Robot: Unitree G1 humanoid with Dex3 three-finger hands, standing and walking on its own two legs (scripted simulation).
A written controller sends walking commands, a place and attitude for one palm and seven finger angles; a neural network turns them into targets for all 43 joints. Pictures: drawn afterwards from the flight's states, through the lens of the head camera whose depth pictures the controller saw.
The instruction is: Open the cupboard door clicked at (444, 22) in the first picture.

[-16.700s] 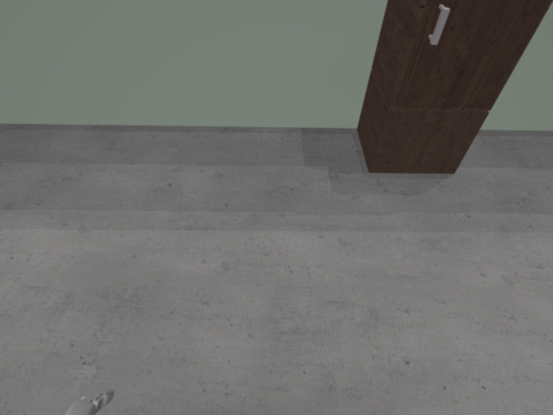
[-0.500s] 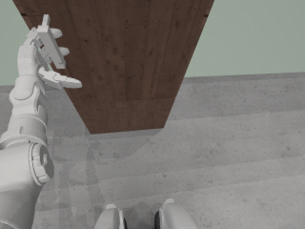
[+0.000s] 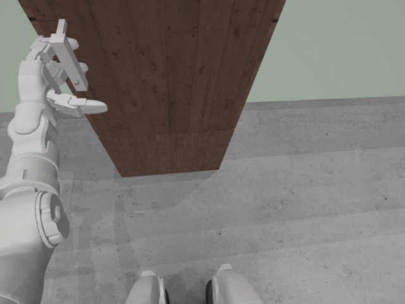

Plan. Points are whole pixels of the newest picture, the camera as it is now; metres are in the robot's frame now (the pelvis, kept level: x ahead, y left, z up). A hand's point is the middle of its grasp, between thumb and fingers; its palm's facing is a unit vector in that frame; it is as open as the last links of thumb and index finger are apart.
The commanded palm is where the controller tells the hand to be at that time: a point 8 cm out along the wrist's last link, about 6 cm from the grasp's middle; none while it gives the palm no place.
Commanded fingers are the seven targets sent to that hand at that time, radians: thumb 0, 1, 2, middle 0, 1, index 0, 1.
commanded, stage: close the thumb around the handle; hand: left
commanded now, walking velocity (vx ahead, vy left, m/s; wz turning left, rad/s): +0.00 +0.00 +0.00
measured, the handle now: (72, 57) +0.58 +0.21 +0.08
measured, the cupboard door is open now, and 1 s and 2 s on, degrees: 0 7 42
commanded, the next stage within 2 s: pull the door open along its arc in 0.54 s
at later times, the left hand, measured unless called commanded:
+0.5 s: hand (78, 83) +0.52 +0.19 +0.08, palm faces +0.03 -1.00 -0.01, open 6.5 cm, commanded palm +0.49 +0.23 +0.07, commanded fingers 0.00 0.90 0.90 -0.40 -1.35 -0.40 -1.35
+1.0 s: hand (82, 103) +0.47 +0.18 +0.08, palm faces +0.02 -1.00 -0.01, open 6.5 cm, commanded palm +0.41 +0.22 +0.07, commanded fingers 0.00 0.90 0.90 -0.40 -1.35 -0.40 -1.35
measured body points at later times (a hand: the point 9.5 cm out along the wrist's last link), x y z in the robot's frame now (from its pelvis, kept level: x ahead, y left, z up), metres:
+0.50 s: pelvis +0.01 +0.01 +0.00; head +0.14 +0.02 +0.43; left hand +0.51 +0.25 +0.08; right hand +0.00 -0.26 -0.11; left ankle +0.00 +0.10 -0.67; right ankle +0.01 -0.12 -0.67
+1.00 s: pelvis +0.02 +0.00 +0.01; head +0.12 +0.01 +0.45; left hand +0.46 +0.23 +0.08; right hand +0.03 -0.26 -0.10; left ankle +0.00 +0.10 -0.67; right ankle +0.01 -0.12 -0.67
